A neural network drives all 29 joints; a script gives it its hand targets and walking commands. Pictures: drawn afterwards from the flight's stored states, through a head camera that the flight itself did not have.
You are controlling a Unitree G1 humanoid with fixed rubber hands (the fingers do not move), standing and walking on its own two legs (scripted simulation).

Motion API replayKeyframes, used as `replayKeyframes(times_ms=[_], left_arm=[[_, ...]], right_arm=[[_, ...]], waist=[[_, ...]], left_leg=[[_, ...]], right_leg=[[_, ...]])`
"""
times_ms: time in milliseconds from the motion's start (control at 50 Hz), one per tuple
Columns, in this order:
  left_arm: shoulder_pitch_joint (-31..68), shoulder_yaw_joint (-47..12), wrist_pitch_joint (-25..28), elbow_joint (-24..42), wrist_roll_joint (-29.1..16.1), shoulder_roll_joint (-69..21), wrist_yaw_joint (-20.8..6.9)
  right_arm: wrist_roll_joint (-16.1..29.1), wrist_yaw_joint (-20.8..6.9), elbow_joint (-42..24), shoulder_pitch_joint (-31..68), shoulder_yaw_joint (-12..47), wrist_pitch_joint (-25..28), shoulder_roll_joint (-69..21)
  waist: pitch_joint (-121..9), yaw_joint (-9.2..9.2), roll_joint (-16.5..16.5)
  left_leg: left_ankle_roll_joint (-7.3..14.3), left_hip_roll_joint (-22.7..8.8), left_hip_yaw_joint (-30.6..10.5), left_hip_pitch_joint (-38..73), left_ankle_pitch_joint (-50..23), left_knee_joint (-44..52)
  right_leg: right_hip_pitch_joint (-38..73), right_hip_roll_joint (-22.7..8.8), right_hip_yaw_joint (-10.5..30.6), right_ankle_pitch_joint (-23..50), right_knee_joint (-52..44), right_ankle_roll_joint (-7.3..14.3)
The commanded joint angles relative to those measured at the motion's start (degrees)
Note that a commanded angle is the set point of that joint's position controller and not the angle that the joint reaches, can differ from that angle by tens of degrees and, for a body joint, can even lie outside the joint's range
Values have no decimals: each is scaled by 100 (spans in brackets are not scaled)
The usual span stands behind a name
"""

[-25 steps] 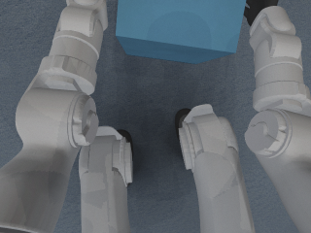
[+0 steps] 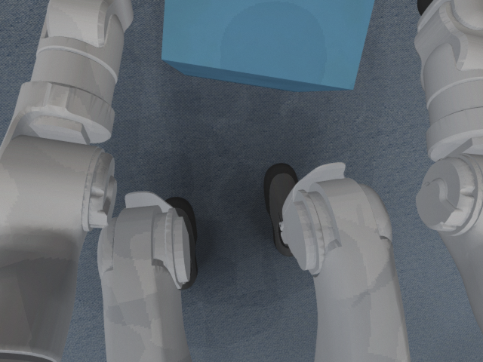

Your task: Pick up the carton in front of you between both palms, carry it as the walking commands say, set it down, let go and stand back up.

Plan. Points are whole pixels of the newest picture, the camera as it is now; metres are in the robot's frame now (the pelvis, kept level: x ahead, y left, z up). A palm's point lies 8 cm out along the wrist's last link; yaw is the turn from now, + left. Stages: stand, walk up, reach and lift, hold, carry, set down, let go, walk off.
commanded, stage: set down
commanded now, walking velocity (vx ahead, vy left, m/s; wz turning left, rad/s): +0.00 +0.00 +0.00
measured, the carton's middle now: (259, 5) +0.53 -0.09 -0.25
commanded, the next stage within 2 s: let go in 0.94 s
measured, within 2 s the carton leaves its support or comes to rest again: neither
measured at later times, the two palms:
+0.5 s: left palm out of the picture +0.60 +0.07 +0.01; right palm out of the picture +0.50 -0.30 +0.01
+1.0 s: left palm out of the picture +0.60 +0.08 +0.15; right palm out of the picture +0.50 -0.30 +0.16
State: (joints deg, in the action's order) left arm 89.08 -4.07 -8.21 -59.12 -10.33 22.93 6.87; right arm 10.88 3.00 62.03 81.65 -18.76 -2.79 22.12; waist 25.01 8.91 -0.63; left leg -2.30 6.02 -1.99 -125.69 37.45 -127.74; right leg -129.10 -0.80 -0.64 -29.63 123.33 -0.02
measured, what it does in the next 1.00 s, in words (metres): rises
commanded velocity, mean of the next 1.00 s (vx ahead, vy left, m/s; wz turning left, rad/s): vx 0.00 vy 0.00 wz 0.00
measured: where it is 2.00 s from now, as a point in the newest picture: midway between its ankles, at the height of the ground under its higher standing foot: (233, 241)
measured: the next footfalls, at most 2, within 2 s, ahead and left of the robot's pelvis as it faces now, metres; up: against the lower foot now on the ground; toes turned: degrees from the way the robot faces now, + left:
none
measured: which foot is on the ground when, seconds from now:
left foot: down 0.00-1.00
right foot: down 0.00-1.00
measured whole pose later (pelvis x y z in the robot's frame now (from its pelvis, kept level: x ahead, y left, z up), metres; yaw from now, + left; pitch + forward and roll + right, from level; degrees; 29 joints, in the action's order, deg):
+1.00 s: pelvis +0.04 +0.00 +0.25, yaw -1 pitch +47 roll +1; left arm 71.9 11.7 -13.8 -53.3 2.8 15.9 3.3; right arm 1.1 -1.1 46.0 61.9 -24.0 -10.8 14.7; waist -3.3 8.5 -2.9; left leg -1.3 4.2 -3.0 -94.6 24.2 -72.2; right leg -98.0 1.4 2.0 -18.0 69.5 -0.4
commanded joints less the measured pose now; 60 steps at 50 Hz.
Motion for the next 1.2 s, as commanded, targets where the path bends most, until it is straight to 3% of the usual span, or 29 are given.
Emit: replayKeyframes(times_ms=[0,60,140,220,320,440,520,700,940,1040,1180], left_arm=[[1841,276,-31,1004,134,439,63],[1710,531,-231,1093,258,481,87],[1322,916,-383,486,471,425,16],[1111,1174,-309,160,666,337,-78],[1126,1268,-290,255,820,309,-132],[1103,1120,-476,902,823,149,-129],[946,1085,-632,1288,853,53,-115],[339,1341,-676,1395,1075,-47,-177],[-241,1600,-452,1130,1313,-262,-377],[-1188,1832,-388,1417,1639,-657,-244],[-3261,1851,-204,2771,1895,-1342,107]], right_arm=[[66,112,-1044,1124,13,-57,987],[7,208,-1446,1020,78,-310,844],[-154,238,-1373,856,94,-540,465],[-363,175,-1423,768,16,-556,184],[-547,106,-1554,606,-176,-599,198],[-597,21,-1920,265,-360,-753,408],[-556,-70,-2205,42,-392,-884,473],[-598,-248,-2346,-413,-432,-920,287],[-981,-399,-2169,-864,-593,-692,24],[-1324,-618,-2302,-1627,-568,-590,-54],[-1641,-979,-3063,-3362,-104,-440,-13]], waist=[[-8676,659,-768],[-8941,571,-517],[-7900,356,-240],[-7573,244,-60],[-7916,328,-211],[-8847,534,-718],[-9204,546,-895],[-9019,357,-648],[-8475,288,-540],[-8768,153,-487],[-8331,34,-148]], left_leg=[[23,-27,575,3150,-1672,1141],[98,59,698,2975,-1308,1449],[172,75,686,2267,-744,1915],[214,76,615,2025,-738,2289],[185,88,572,2440,-885,2762],[81,126,557,3593,-1376,3312],[44,144,541,4185,-1716,3705],[43,135,449,4586,-2157,4720],[-7,33,310,5490,-2553,6210],[-57,10,277,6243,-3047,6789],[-133,-1,215,6888,-3332,7703]], right_leg=[[5173,196,-212,2970,-1017,-142],[5637,278,-255,2801,-1326,-171],[5154,291,-267,2108,-1784,-241],[4915,294,-252,2021,-2114,-306],[4961,319,-323,2092,-2542,-318],[5175,363,-488,2505,-3064,-250],[5422,399,-517,2817,-3450,-236],[6178,435,-402,3322,-4391,-297],[7004,381,-326,3481,-5760,-291],[7836,377,-293,3849,-6221,-220],[9408,360,-117,4244,-6961,-41]])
